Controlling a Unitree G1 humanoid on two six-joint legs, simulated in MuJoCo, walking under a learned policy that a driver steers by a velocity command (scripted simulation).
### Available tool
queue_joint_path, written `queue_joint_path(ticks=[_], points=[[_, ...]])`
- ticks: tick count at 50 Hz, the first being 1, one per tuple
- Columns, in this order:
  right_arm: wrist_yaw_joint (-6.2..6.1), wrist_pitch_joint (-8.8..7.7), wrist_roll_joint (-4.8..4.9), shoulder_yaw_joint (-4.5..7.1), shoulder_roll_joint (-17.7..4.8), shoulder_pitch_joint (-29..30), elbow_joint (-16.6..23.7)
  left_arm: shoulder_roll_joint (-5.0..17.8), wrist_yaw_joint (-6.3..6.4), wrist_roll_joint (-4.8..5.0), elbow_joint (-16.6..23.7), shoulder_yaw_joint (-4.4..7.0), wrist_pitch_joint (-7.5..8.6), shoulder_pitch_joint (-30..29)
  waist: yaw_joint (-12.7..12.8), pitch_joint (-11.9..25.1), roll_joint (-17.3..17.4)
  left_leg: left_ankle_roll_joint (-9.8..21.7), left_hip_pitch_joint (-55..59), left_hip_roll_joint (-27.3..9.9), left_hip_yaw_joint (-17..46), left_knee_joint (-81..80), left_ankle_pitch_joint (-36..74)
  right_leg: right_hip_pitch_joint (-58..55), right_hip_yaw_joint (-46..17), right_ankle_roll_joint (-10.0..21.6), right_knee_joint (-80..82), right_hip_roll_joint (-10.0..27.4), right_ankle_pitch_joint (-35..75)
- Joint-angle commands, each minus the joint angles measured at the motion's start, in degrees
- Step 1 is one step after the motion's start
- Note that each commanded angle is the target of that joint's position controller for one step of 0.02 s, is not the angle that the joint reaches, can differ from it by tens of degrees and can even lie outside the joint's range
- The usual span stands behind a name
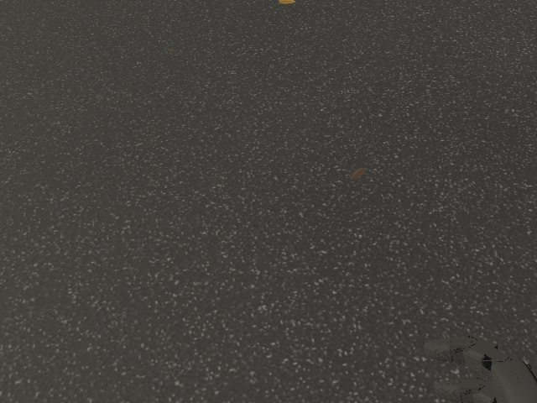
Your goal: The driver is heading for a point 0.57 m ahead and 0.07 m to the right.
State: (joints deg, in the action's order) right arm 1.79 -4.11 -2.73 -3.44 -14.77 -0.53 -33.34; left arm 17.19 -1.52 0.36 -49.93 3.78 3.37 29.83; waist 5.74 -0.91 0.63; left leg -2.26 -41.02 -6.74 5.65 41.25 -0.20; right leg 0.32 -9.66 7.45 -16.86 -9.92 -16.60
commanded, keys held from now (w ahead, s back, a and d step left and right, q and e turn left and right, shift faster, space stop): w+e+shift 0.38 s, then shift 0.62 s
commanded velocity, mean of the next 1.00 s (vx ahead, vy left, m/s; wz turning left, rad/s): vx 0.60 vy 0.00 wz -0.56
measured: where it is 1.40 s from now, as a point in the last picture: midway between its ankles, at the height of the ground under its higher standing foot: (333, 311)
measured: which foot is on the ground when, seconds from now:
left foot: up 0.00-0.10, down 0.12-0.54, up 0.56-0.94, down 0.96-1.00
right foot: down 0.00-0.12, up 0.14-0.52, down 0.54-1.00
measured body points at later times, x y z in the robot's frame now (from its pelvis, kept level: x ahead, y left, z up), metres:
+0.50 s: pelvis +0.46 -0.01 -0.02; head +0.49 -0.02 +0.42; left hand +0.82 +0.06 -0.06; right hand +0.26 -0.22 -0.14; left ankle +0.30 +0.18 -0.73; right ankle +0.61 -0.15 -0.71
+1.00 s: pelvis +0.70 -0.06 -0.01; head +0.72 -0.06 +0.44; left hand +0.95 +0.10 -0.13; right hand +0.70 -0.36 -0.11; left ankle +0.85 +0.00 -0.74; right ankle +0.63 -0.14 -0.74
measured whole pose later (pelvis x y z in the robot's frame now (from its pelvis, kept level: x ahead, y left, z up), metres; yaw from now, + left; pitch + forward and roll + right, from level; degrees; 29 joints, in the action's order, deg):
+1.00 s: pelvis +0.70 -0.06 -0.01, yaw -33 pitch +1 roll -1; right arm -1.4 -2.5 -1.5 1.3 -14.3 -8.8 -41.9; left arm 15.1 -0.3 -0.5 -45.8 1.9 2.0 10.7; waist 1.6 -0.3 0.5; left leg -1.1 -24.3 -2.0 1.9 31.5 -7.9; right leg 15.0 -2.2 1.9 -33.3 -4.2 -19.7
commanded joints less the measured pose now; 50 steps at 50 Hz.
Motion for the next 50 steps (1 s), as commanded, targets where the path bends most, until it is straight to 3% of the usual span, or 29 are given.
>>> queue_joint_path(ticks=[1,3,4,5,6,7,8,9,10,11,15,19,22,25,26,27,28,29,30,31,32,34,37,40,44,47,48,49,50], points=[[-0.23,-0.61,0.96,1.76,-6.0,5.5,4.4,11.3,0.26,0.58,4.7,3.22,1.34,-3.2,-1.0,-2.9,-3.3,0.3,17.8,5.1,-5.8,-7.7,7.9,15.1,-11.7,5.0,6.9,11.1,25.0],[-0.88,-1.02,0.77,2.55,-7.7,3.1,3.8,12.2,1.01,0.20,4.8,3.61,0.96,-3.3,-2.1,-0.2,-3.7,1.0,22.0,6.9,-4.9,-12.5,2.9,8.5,-12.6,2.9,0.0,11.6,34.2],[-1.54,-1.28,0.91,3.67,-10.0,-2.4,2.2,13.6,1.14,-0.29,4.9,3.88,0.93,-3.7,-4.7,4.3,-3.4,1.8,28.4,8.6,-5.0,-12.5,-3.1,6.2,-12.2,1.6,-8.0,11.4,42.5],[-2.30,-1.62,1.06,4.81,-11.9,-11.8,-0.1,15.0,0.94,-0.57,5.3,4.11,1.05,-6.0,-10.4,9.8,-2.8,2.5,39.2,7.6,-4.7,-12.4,-6.8,8.3,-11.0,0.4,-20.1,9.8,43.5],[-3.56,-1.92,0.26,6.51,-15.3,-24.6,-2.3,12.1,0.82,-0.91,6.5,3.32,1.80,-8.4,-16.4,16.6,-0.9,4.1,53.7,-0.1,1.8,-10.0,-18.7,16.6,-8.8,-0.2,-36.4,7.8,33.8],[-4.25,-1.82,-2.18,7.95,-19.5,-30.6,-3.3,2.0,1.09,0.51,8.9,0.84,2.25,-6.3,-15.0,23.7,13.9,7.4,68.0,-17.4,25.7,-15.7,-39.1,33.2,-2.2,-0.7,-54.9,2.0,-8.9],[-3.74,-1.04,-1.24,8.85,-21.0,-25.8,-3.3,3.3,0.97,1.22,11.4,-0.16,1.60,-3.7,-10.5,26.8,23.1,11.5,67.2,-22.2,48.0,-25.2,-45.7,42.4,1.6,-0.6,-64.3,3.9,-10.9],[-3.47,-0.73,-0.85,7.87,-14.1,-19.8,-2.2,7.0,1.28,-0.34,9.8,0.32,0.47,-9.5,-11.1,16.1,11.2,10.6,58.9,-18.1,37.9,-25.8,-47.4,46.0,3.3,-0.5,-64.8,8.6,-4.2],[-3.19,-0.67,-0.48,6.94,-10.0,-17.8,-2.8,7.4,0.62,-1.30,10.0,0.45,-0.05,-13.4,-11.0,9.2,4.7,9.8,51.3,-15.2,26.6,-25.1,-36.2,45.5,4.6,-1.0,-61.8,10.7,-0.5],[-3.08,-0.68,-0.75,6.60,-8.6,-17.9,-4.0,6.8,-0.24,-1.75,10.2,0.50,-0.65,-15.8,-10.3,5.8,2.1,8.7,46.3,-12.9,19.0,-25.7,-26.0,44.2,4.9,-1.5,-60.0,12.2,0.3],[-2.02,-2.47,1.48,5.80,-5.0,-22.2,-10.0,1.8,-2.37,-2.42,14.4,-1.03,-3.43,-20.8,-7.0,0.3,4.8,6.3,40.1,-9.7,1.3,-28.3,-3.8,46.7,6.3,-2.3,-57.9,15.8,1.3],[-1.79,-3.68,1.25,6.11,-6.4,-18.4,-11.0,2.4,-3.61,-2.20,19.1,-2.16,-3.63,-28.3,-4.4,-4.0,4.3,5.0,34.2,-6.3,-12.7,-33.3,6.8,44.1,10.3,-2.5,-46.0,15.4,13.1],[-2.10,-3.95,1.55,6.19,-8.4,-21.0,-12.9,0.8,-4.61,-2.79,19.2,-3.32,-2.35,-32.0,-4.9,-7.5,0.1,4.1,30.9,-3.2,-19.1,-32.0,31.7,30.2,18.5,-1.3,-26.3,9.1,19.3],[-3.10,-2.76,2.59,7.33,-14.4,-21.9,-13.0,3.9,-3.59,-4.04,12.9,-1.99,-1.20,-16.2,2.3,2.6,4.5,4.1,33.0,-5.2,-18.1,-9.8,51.9,8.5,17.3,1.4,-20.0,2.6,18.1],[-3.91,-2.77,5.38,9.22,-20.9,-17.8,-11.1,8.6,-2.23,1.01,14.3,1.12,-0.87,-11.7,7.5,7.6,7.4,2.8,31.2,-5.2,-15.4,-0.4,51.4,-1.6,10.7,3.1,-16.5,6.2,25.8],[-4.12,-2.56,4.69,8.03,-15.5,-18.4,-10.6,11.8,-0.90,1.18,11.8,1.50,-1.14,-8.5,6.8,9.4,-0.2,0.8,23.4,1.2,-15.9,19.0,10.0,-11.2,3.2,4.3,-11.5,12.0,36.7],[-3.27,-3.02,1.48,5.56,-7.6,-28.4,-9.0,17.4,0.69,-1.79,14.0,1.60,-1.04,-12.1,-2.5,19.7,-18.5,-1.2,7.3,7.3,-10.2,44.1,-37.7,-29.0,-15.0,11.8,-21.9,27.4,80.2],[-2.30,-3.50,3.26,5.67,-11.9,-29.8,-8.9,14.0,0.56,-2.99,15.9,1.41,-1.01,-11.5,0.7,35.8,-9.5,-1.2,4.4,6.5,2.9,50.4,-37.1,-34.2,-24.9,19.7,-17.5,33.4,75.0],[-2.41,-3.16,5.25,6.28,-13.6,-24.8,-8.1,12.5,0.13,-2.21,15.9,1.43,-1.07,-14.0,0.3,29.7,-3.3,-1.1,3.5,4.7,2.2,47.9,-33.1,-25.6,-22.0,19.4,-12.4,30.6,61.2],[-3.07,-2.67,4.92,6.30,-12.4,-21.6,-7.3,9.9,-0.17,-0.15,15.6,0.95,-0.44,-18.4,-2.8,18.2,2.3,-1.3,1.3,2.6,0.1,42.3,-29.6,-13.5,-17.1,16.3,-9.1,27.1,50.8],[-3.85,-1.71,4.17,6.41,-11.5,-20.4,-8.1,7.5,-0.01,0.77,15.6,0.19,0.06,-21.1,-4.9,11.9,4.9,-1.9,2.3,1.0,-0.7,39.3,-27.8,-3.7,-14.0,14.2,-6.6,25.2,46.8],[-4.58,0.37,3.63,6.92,-10.6,-21.8,-8.1,6.7,-0.11,-0.39,15.1,0.07,0.66,-22.8,-8.1,7.0,4.1,-2.8,9.9,-0.2,-0.9,34.5,-25.3,11.8,-9.2,12.7,-2.7,23.3,46.6],[-5.05,1.05,2.75,6.39,-6.2,-20.3,-7.2,5.4,0.23,-0.85,12.6,-0.13,1.05,-22.8,-8.9,7.0,-0.5,-3.3,13.7,0.4,-2.3,23.2,-20.8,18.8,-1.3,11.2,-1.6,20.0,52.2],[-4.60,1.08,2.31,5.85,-4.2,-16.7,-7.0,4.8,1.28,-0.63,11.3,-0.08,-0.31,-23.2,-7.8,9.3,-3.1,-3.0,16.8,1.9,-3.7,9.9,-8.6,17.6,4.6,7.9,-3.0,16.2,49.0],[-3.64,1.29,2.92,6.14,-5.6,-10.2,-5.7,4.3,1.33,-0.64,8.8,-0.19,-1.30,-20.9,-5.1,7.7,-5.5,-2.0,19.5,3.1,-2.7,-1.0,-3.0,15.4,2.5,6.5,-4.2,17.9,35.5],[-2.99,0.81,1.90,6.94,-6.6,-10.6,-5.9,2.9,1.19,0.01,7.4,-0.82,-1.33,-21.1,-7.1,6.5,-5.5,1.1,26.6,4.8,-3.8,-13.5,1.6,16.1,0.4,2.7,-9.9,17.0,22.6],[-3.12,0.57,1.21,7.30,-8.5,-10.4,-5.6,1.1,1.21,-0.62,6.7,-1.34,-0.89,-18.2,-6.0,6.3,-2.6,2.6,30.8,1.3,-0.3,-15.6,16.8,17.6,1.3,-0.6,-12.9,13.8,15.1],[-3.43,0.68,0.49,7.59,-11.2,-9.0,-4.4,-0.2,1.05,-1.69,5.7,-1.59,-0.27,-11.6,-1.9,8.0,5.3,7.0,36.9,-6.5,6.0,-13.1,34.1,22.0,3.5,-4.0,-17.2,9.1,-1.0],[-3.40,1.19,0.30,6.87,-7.7,-9.0,-4.8,-0.4,1.58,-1.01,4.6,-1.75,-0.42,-9.3,-2.2,11.6,11.2,13.2,36.5,-10.3,10.3,-14.4,29.8,21.3,5.9,-6.6,-20.3,8.5,-8.4]])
